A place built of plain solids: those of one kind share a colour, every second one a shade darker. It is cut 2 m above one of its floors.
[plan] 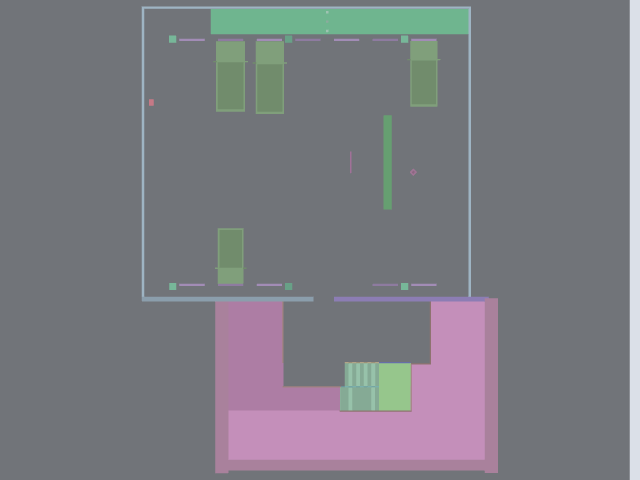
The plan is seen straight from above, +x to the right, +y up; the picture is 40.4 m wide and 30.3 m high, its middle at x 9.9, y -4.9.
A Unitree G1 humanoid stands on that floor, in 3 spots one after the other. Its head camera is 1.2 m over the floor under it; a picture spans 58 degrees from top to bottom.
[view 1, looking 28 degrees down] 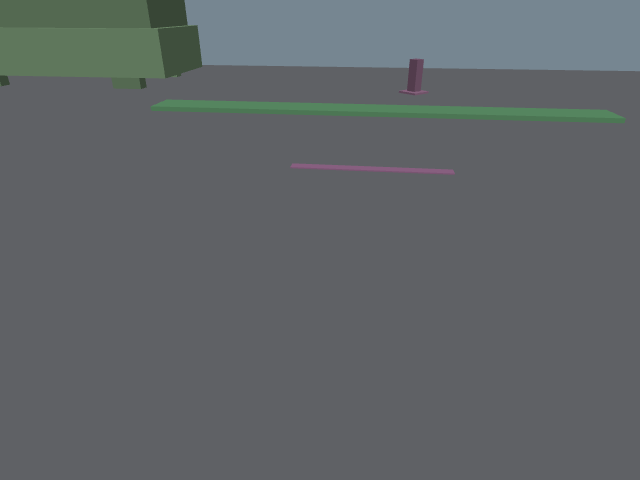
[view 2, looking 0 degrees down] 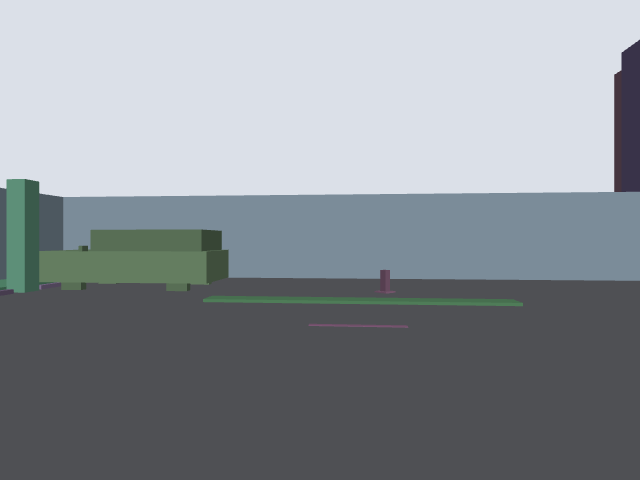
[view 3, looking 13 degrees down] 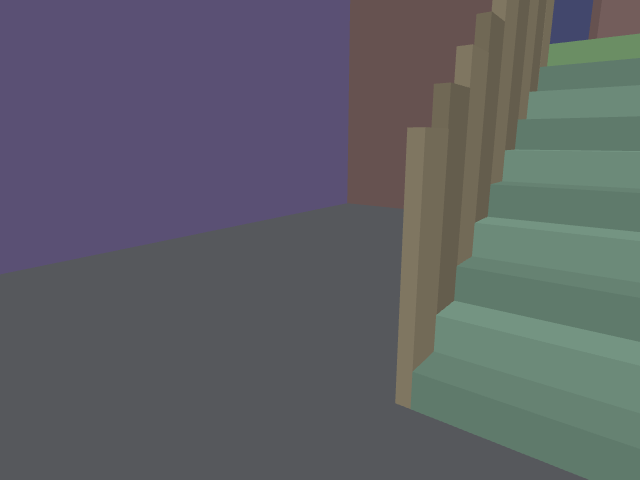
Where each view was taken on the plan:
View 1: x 8.28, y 0.00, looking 7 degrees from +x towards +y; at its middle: ground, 2.56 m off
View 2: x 5.78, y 0.00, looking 5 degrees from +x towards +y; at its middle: wall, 13.55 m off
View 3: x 9.81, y -13.40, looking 37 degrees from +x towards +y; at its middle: ground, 5.33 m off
